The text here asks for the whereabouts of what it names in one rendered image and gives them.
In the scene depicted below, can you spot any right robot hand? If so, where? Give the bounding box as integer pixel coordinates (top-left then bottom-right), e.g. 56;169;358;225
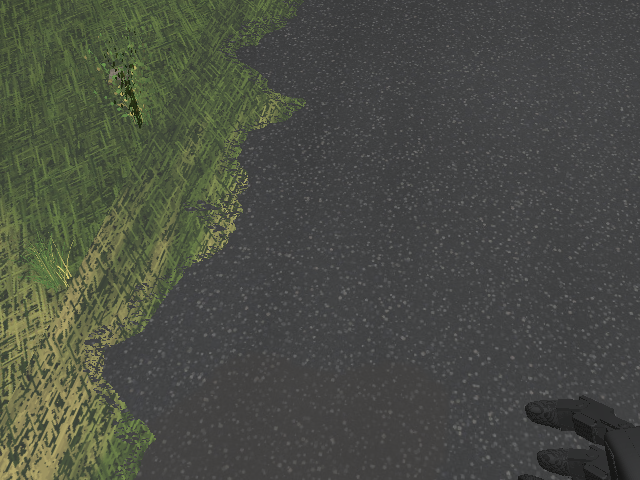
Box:
518;395;640;480

